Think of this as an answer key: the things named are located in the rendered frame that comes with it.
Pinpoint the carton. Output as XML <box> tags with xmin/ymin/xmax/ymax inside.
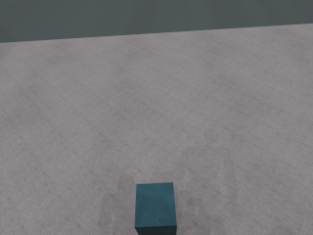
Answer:
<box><xmin>134</xmin><ymin>182</ymin><xmax>177</xmax><ymax>235</ymax></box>

